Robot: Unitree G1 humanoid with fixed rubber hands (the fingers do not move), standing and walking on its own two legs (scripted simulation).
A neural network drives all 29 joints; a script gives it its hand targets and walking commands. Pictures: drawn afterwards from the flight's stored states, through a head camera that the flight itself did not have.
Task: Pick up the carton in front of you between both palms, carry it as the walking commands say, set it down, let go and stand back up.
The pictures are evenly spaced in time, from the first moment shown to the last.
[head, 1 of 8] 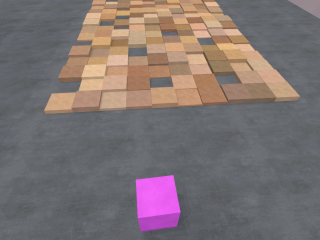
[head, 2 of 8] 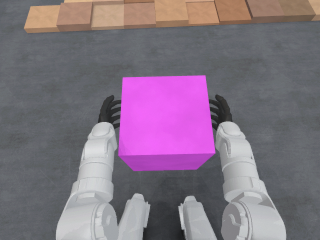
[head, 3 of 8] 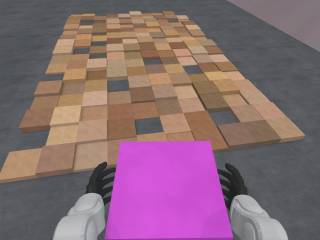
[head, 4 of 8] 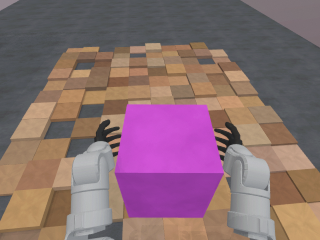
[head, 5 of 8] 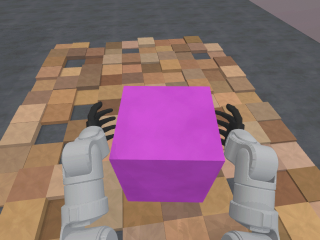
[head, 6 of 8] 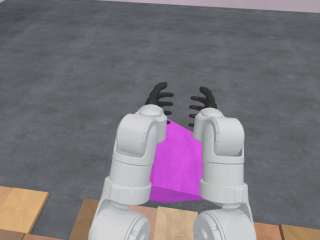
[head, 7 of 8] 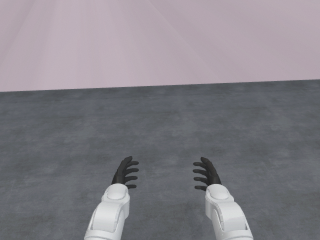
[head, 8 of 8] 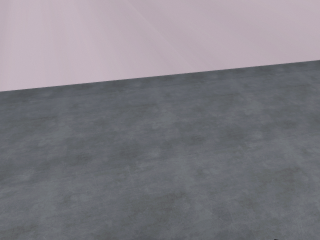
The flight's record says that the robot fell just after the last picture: no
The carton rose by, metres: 0.77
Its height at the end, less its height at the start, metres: -0.03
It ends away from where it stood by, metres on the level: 5.24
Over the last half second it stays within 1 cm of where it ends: yes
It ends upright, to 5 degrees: no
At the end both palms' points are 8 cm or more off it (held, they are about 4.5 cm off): yes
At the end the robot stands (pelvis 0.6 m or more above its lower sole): yes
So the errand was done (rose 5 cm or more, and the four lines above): no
